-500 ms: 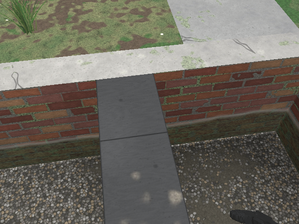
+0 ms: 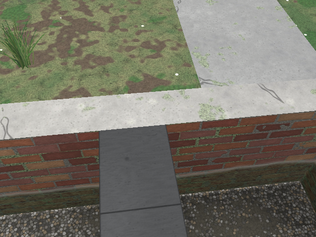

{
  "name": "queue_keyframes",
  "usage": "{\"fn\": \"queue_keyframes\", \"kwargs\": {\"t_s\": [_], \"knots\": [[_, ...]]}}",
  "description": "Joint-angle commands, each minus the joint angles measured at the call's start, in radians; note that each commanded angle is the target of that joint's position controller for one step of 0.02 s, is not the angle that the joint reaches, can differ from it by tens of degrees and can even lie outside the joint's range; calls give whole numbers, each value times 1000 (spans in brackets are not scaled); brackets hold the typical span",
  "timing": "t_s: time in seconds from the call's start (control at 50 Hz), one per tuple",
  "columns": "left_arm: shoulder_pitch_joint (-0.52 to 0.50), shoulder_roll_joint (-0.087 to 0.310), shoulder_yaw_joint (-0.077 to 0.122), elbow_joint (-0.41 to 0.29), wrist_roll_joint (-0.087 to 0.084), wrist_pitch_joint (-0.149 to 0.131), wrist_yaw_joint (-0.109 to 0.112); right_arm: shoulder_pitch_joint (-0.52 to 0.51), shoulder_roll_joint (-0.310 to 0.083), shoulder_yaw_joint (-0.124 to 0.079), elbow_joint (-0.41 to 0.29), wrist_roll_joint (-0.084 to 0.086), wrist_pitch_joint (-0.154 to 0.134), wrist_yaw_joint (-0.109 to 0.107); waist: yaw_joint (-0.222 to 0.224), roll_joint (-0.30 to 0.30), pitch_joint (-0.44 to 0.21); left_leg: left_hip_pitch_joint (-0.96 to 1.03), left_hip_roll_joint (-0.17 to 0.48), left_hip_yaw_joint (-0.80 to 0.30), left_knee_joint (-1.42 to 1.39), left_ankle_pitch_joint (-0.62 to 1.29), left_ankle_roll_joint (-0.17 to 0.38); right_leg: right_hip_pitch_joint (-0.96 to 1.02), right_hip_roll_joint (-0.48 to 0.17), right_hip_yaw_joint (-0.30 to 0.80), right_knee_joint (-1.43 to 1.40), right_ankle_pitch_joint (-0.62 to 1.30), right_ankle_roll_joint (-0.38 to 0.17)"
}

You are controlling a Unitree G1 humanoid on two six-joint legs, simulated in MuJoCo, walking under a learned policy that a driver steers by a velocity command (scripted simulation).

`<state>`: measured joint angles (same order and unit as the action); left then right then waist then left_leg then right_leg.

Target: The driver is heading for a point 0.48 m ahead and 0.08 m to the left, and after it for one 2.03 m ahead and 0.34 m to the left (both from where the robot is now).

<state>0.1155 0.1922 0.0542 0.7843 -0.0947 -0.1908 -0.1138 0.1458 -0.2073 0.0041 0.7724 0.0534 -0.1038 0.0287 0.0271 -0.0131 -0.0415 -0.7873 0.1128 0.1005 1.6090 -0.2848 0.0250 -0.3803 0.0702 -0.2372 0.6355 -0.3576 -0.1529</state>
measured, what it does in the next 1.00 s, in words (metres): walks ahead: left foot, then right foot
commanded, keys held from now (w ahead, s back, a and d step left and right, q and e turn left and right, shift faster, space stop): w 1.00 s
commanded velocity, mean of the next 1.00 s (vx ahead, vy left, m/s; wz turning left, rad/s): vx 0.50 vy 0.00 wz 0.00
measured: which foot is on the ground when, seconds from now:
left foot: up 0.00-0.28, down 0.30-0.76, up 0.78-1.00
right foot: down 0.00-0.28, up 0.30-0.74, down 0.76-1.00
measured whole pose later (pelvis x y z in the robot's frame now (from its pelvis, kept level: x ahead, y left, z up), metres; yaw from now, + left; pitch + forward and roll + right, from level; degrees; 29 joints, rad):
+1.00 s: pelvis +0.62 +0.09 +0.00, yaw +0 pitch +5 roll +0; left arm 0.24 0.19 0.06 0.89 -0.09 -0.17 -0.07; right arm 0.12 -0.17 0.03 0.72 0.03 -0.10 0.02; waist 0.04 0.01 -0.08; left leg -0.97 0.20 0.08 1.66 -0.15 0.02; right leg -0.36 0.08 -0.22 0.64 -0.40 -0.16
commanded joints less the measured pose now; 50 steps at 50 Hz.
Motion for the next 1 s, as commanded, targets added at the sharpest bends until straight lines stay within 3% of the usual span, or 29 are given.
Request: {"fn": "queue_keyframes", "kwargs": {"t_s": [0.02, 0.12, 0.2, 0.24, 0.26, 0.28, 0.3, 0.32, 0.34, 0.36, 0.38, 0.42, 0.44, 0.48, 0.52, 0.58, 0.68, 0.7, 0.72, 0.74, 0.76, 0.78, 0.8, 0.82, 0.84, 0.86, 0.88, 0.92, 1.0], "knots": [[-87, 20, -12, -32, 1, -6, 15, -79, 35, 36, -89, -28, -8, -2, -38, 25, -48, -106, 75, 46, -26, 150, -19, -5, -254, 273, -282, 316, 43], [103, 32, 3, 30, 33, 10, 2, -273, 32, 52, -140, -17, 2, 56, 60, -29, 0, -161, 57, 137, -324, 168, 0, 144, -225, 248, -306, 358, 14], [153, 90, -3, 48, 51, 12, 20, -352, 1, 46, -176, 19, -13, 103, 83, -68, 41, 100, -73, 221, -753, -24, 13, 186, -214, 205, -318, 432, -6], [77, 148, -1, 45, 89, -1, 22, -178, -81, 14, -136, -3, -11, 107, -22, -119, -32, 361, -128, 188, -883, -34, 65, 228, -226, 197, -193, 615, -12], [23, 161, -6, 27, 122, -2, 23, 15, -140, -18, -69, -22, -17, 109, -144, -72, -94, 554, -153, 165, -1012, -8, 92, 210, -206, 165, 15, 692, 2], [-9, 183, -2, 15, 143, -3, 24, 185, -176, -45, -17, -14, -27, 97, -255, -33, -203, 812, -133, 147, -1047, -10, 90, 100, -180, 135, 241, 519, 17], [31, 127, -3, 14, 119, 17, 20, 225, -209, -52, -27, 28, -45, 70, -236, 136, -335, 1075, 78, -95, -1001, -253, 21, -142, -125, 120, 596, -398, 45], [90, 109, 9, -47, -27, 24, 5, 151, -165, -33, -69, 43, -47, 91, -155, 195, -325, 1310, 335, -669, -1172, -127, 45, -681, -9, 174, 864, -335, 93], [163, 125, 3, -34, -53, 38, 15, 99, -139, -39, -93, 31, -39, 91, -143, 222, -344, 1308, 346, -838, -1302, 235, 58, -817, -41, 204, 1041, -142, 125], [156, 142, 1, -51, -10, 64, 46, 16, -131, -50, -101, 23, -47, 73, -87, 149, -345, 1226, 322, -707, -1245, 397, 43, -820, -109, 202, 1137, -57, 163], [77, 156, -8, -58, 23, 76, 67, 20, -100, -58, -81, 23, -62, 60, -85, -5, -300, 1035, 293, -485, -1172, 434, 45, -734, -181, 190, 1130, -4, 189], [29, 54, -52, -72, 54, 79, 80, -51, 18, -28, -32, 79, -64, 43, -7, -97, -84, 481, 171, -222, -1181, 184, 78, -494, -234, 161, 966, 31, 184], [-29, 15, -60, -110, 70, 64, 77, -112, 17, -16, -37, 94, -50, 27, 39, -106, -36, 273, 100, -138, -1247, 90, 79, -357, -223, 136, 859, 124, 177], [-101, -37, -85, -154, 78, 58, 70, -113, -23, -33, -10, 48, -48, 43, 6, 3, -67, 262, 25, -53, -1290, 38, 108, -330, -164, 45, 785, 227, 157], [-180, -16, -86, -197, 91, 52, 70, -55, -54, -50, 14, 16, -35, 66, -34, 30, -94, 396, 12, -30, -1270, 165, 117, -382, -152, 16, 692, 218, 155], [-291, 6, -90, -239, 77, 45, 50, 72, -92, -70, 41, -24, -25, 84, -96, 53, -54, 628, 53, -89, -1239, 324, 104, -517, -143, 3, 588, 142, 151], [-454, 0, -105, -304, 32, 53, -10, 196, -118, -87, 44, -50, -6, 73, -143, -4, 36, 825, 70, -115, -1223, 602, 59, -512, -57, -34, 244, 97, 130], [-382, -9, -106, -288, 41, 51, -12, 145, -127, -86, 25, -55, -3, 70, -99, 38, -13, 811, 36, -51, -1169, 745, 52, -354, -17, -27, 111, 121, 93], [-249, 33, -86, -244, 62, 40, -13, 100, -131, -85, -1, -64, 1, 67, -34, 32, -77, 732, 7, 2, -1050, 954, 31, -91, 45, -41, 13, 110, 55], [-23, 80, -52, -165, 67, 27, -14, 54, -156, -89, -25, -76, -1, 60, 75, 19, -158, 631, 10, 5, -842, 1019, 23, 186, 64, -21, -88, 116, 28], [251, 106, -24, -64, 54, 12, 3, -71, -152, -80, -62, -89, -10, 56, 252, -33, -272, 334, -33, 36, -561, 656, -14, 591, -40, 49, -177, 173, 23], [197, 125, -24, -104, -1, 9, 27, -17, -57, -62, -56, -12, -22, 52, 195, -188, -389, -25, -96, 19, -134, -539, 30, 877, -316, 353, 4, 9, 120], [80, 73, -39, -178, -2, -7, 7, 90, -114, -69, -64, 72, -23, 60, 145, -118, -380, -276, -144, -39, -46, -360, 55, 894, -486, 809, -195, 171, 93], [-6, 44, -35, -179, 33, -15, 9, 91, -135, -68, -61, 70, -19, 40, 113, -74, -304, -325, -107, -30, 78, -182, 31, 760, -462, 795, -275, 445, 90], [-40, 72, -13, -162, 31, -22, 21, 106, -120, -55, -78, 40, -16, 23, 68, 41, -282, -271, -43, -44, 159, -69, 0, 645, -466, 705, -220, 650, 122], [-67, 55, -7, -131, 19, -27, 24, 82, -80, -31, -78, 9, -12, 8, 35, 109, -223, -214, 9, -46, 181, -3, -11, 457, -431, 588, -191, 611, 139], [-83, 12, -12, -102, -5, -26, 33, 93, -13, 2, -71, -3, -15, 4, -10, 153, -140, -167, 34, -44, 175, 50, -15, 251, -389, 491, -192, 591, 145], [-72, -31, -26, -41, -13, -11, 35, 77, 42, 34, -80, -19, -12, -14, -60, 105, -81, -85, 69, -31, 125, 105, 5, -25, -289, 347, -213, 409, 121], [55, 21, 0, 53, 22, 8, 26, -76, 74, 58, -121, -30, 6, 2, -4, -13, -43, -242, 103, 57, 82, 203, -13, 9, -216, 263, -235, 340, 78]]}}
Keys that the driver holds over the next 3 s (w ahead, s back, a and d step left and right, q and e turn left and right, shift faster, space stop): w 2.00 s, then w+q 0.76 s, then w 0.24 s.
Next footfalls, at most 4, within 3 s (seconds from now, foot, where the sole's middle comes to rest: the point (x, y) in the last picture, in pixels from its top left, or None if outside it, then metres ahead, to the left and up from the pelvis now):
0.30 left None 0.33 0.09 -0.75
0.76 right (149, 202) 0.63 0.07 -0.75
1.28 left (127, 142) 0.94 0.20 -0.75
1.76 right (147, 102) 1.22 0.11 -0.75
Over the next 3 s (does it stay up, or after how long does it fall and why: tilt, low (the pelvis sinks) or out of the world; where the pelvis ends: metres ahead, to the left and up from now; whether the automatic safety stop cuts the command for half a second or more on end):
stays up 1.64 0.21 0.01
